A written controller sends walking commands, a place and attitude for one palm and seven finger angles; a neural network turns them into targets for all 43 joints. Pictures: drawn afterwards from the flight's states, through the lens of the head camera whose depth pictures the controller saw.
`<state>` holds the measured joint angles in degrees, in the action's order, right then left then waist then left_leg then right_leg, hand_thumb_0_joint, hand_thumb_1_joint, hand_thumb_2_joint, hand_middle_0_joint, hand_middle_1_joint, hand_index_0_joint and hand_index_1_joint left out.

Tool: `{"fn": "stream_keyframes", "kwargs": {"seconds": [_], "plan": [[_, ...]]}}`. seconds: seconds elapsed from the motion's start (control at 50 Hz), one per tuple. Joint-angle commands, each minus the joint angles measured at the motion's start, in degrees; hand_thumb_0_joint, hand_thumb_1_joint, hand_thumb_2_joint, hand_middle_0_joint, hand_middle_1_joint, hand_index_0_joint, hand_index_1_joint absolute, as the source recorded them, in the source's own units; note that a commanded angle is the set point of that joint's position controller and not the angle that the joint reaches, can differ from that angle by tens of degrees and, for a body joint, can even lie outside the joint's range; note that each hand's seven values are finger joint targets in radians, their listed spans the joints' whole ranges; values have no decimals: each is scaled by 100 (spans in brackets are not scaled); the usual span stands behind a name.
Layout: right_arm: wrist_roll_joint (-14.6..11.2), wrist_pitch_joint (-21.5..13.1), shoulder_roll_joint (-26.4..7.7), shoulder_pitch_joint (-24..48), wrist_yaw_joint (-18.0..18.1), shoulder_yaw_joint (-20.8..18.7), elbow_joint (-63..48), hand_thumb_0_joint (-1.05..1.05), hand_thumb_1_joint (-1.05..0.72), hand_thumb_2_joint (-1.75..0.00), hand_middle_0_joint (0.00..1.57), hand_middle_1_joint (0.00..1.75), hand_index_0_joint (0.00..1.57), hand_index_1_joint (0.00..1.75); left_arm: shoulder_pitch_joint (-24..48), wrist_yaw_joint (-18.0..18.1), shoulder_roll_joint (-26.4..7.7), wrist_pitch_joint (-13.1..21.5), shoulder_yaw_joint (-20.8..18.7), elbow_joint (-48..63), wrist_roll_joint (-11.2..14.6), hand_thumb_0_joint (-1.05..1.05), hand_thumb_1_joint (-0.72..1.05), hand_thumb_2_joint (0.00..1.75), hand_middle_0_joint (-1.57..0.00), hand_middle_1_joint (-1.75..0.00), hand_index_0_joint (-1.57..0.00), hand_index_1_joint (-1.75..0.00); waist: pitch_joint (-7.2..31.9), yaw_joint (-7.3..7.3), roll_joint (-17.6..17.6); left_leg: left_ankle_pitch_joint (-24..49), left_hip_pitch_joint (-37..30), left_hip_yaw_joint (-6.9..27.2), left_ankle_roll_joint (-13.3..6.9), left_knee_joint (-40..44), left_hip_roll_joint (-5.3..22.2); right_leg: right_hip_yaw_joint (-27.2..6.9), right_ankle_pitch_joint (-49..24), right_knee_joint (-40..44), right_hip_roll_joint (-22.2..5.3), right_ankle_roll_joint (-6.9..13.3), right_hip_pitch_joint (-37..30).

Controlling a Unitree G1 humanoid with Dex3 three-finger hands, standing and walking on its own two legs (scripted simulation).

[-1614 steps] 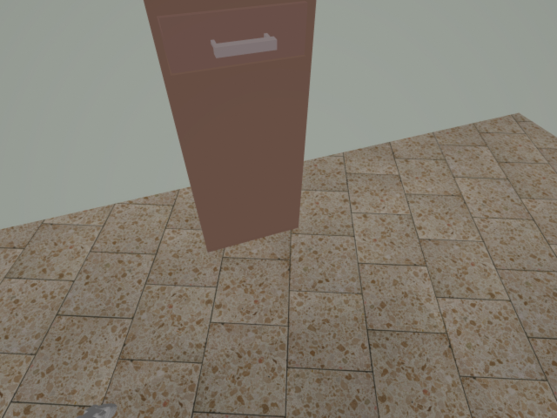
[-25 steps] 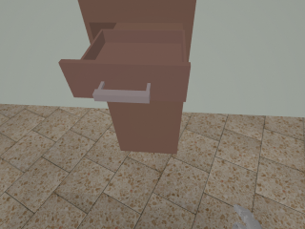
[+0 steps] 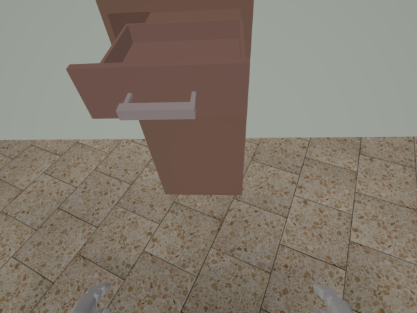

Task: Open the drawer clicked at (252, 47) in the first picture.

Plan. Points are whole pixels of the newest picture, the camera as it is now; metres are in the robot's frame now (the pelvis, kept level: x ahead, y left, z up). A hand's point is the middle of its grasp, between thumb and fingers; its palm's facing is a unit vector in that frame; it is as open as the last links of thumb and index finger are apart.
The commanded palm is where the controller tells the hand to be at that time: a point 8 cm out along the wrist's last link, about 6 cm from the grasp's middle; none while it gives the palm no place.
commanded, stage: let the arm hang, fingers relaxed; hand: left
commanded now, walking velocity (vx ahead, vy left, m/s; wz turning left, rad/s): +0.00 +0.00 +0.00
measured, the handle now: (159, 104) +0.50 +0.11 +0.14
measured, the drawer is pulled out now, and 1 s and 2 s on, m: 0.30 0.30 0.30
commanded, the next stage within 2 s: look to check the result in 0.84 s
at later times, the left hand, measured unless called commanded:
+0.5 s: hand out of the picture -0.06 +0.16 -0.14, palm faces +0.10 -0.97 -0.20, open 7.4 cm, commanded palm none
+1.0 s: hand out of the picture -0.03 +0.16 -0.15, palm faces +0.09 -0.98 -0.18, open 7.4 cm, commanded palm none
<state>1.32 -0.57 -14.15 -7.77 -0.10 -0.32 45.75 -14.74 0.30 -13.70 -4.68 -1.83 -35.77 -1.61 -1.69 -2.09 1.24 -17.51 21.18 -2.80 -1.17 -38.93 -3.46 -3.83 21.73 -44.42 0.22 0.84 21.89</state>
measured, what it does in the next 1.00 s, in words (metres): stands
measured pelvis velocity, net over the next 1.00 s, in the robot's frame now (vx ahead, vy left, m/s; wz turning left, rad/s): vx -0.01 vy -0.01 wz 0.05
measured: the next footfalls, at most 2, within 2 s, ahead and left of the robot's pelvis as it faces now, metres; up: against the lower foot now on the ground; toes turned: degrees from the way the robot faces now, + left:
none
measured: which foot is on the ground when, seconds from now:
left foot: down 0.00-1.00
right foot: down 0.00-1.00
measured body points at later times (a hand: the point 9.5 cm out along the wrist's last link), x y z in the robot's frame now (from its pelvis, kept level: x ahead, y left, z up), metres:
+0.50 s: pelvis -0.03 -0.01 +0.03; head -0.02 -0.02 +0.48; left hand -0.06 +0.21 -0.13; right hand -0.04 -0.21 -0.14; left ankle -0.01 +0.11 -0.71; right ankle +0.02 -0.10 -0.71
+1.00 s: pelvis -0.01 -0.01 +0.03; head +0.01 -0.02 +0.48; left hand -0.03 +0.21 -0.13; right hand -0.05 -0.21 -0.14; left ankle -0.01 +0.11 -0.71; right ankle +0.02 -0.10 -0.71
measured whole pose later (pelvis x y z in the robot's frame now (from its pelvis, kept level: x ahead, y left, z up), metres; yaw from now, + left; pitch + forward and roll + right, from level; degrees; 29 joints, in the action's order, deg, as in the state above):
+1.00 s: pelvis -0.01 -0.01 +0.03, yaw +3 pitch -1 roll +0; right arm 0.9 0.5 -6.7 -19.6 2.4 -0.9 64.9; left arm -14.9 1.7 -6.7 -0.2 -1.3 -66.1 -0.1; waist -3.6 -1.2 1.2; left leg -11.9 10.8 -0.5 -0.5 -24.1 -0.5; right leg 0.5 10.5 -23.9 2.4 2.6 12.1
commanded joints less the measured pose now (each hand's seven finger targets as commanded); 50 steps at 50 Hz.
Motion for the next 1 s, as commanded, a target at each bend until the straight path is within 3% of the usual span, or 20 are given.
{"fn": "stream_keyframes", "kwargs": {"seconds": [0.0,0.04,0.08,0.12,0.14,0.16,0.18,0.24,0.32,0.48,0.64,0.98], "plan": [[-4,182,-409,-112,78,-183,-224,0,-90,-90,20,30,20,30,156,50,-1150,396,-182,-149,-4,0,90,90,-20,-30,-20,-30,58,85,-1058,-1120,-173,369,84,-713,213,-2018,176,2981,-1578,867,125],[-4,200,-345,-242,102,-219,129,0,-90,-90,20,30,20,30,290,76,-831,443,-160,-633,24,0,90,90,-20,-30,-20,-30,-164,76,-773,-771,-143,455,44,-892,298,-1683,-572,2857,-1321,930,-99],[-30,194,-96,-598,146,-219,419,0,-90,-90,20,30,20,30,153,108,-599,481,-227,-1063,31,0,90,90,-20,-30,-20,-30,65,2,-212,-539,-589,434,20,-166,397,-1263,-1045,2698,-1216,900,-326],[-51,167,42,-1023,166,-173,751,0,-90,-90,20,30,20,30,17,122,-471,469,-175,-1461,75,0,90,90,-20,-30,-20,-30,301,-67,52,375,-1285,561,-46,966,496,-867,-1022,2435,-989,613,-372],[-42,129,8,-1096,198,-155,873,0,-90,-90,20,30,20,30,-162,117,-293,466,-133,-1641,115,0,90,90,-20,-30,-20,-30,386,11,438,799,-1458,955,-158,1339,720,-588,-813,2275,-647,417,-329],[-21,95,-66,-1056,244,-150,928,0,-90,-90,20,30,20,30,-347,114,-151,464,-99,-1804,141,0,90,90,-20,-30,-20,-30,387,137,586,962,-1269,1228,-283,1544,1035,-312,-950,2201,-390,274,-573],[-6,98,-113,-963,272,-136,976,0,-90,-90,20,30,20,30,-425,120,-64,462,-55,-1962,133,0,90,90,-20,-30,-20,-30,299,206,390,759,-948,1206,-309,1659,1131,-203,-1041,2312,-326,214,-903],[-20,125,-24,-1085,269,-138,1229,0,-90,-90,20,30,20,30,-388,124,-83,412,-38,-2347,123,0,90,90,-20,-30,-20,-30,-9,175,488,-231,-595,1136,-202,2080,984,-130,-576,2420,-321,222,-1075],[-12,130,49,-1303,269,-148,1439,0,-90,-90,20,30,20,30,-523,130,8,429,-13,-2694,101,0,90,90,-20,-30,-20,-30,-323,190,76,-564,-426,1071,-182,2276,924,-136,-340,2619,-339,204,-1037],[5,135,249,-1595,245,-127,1662,0,-90,-90,20,30,20,30,-508,171,83,465,-38,-2876,94,0,90,90,-20,-30,-20,-30,-569,141,-295,-291,-547,822,-132,2073,780,-306,143,2829,-442,201,-589],[16,105,368,-1643,240,-109,1738,0,-90,-90,20,30,20,30,-424,183,119,486,-67,-2845,101,0,90,90,-20,-30,-20,-30,-666,154,-124,-140,-462,786,-122,2053,773,-344,-6,2765,-440,216,-562],[-24,46,323,-1572,285,-91,1794,0,-90,-90,20,30,20,30,-350,188,141,540,-43,-2919,134,0,90,90,-20,-30,-20,-30,-255,132,-21,677,-943,745,-80,2000,846,-238,-935,2649,-474,227,-978]]}}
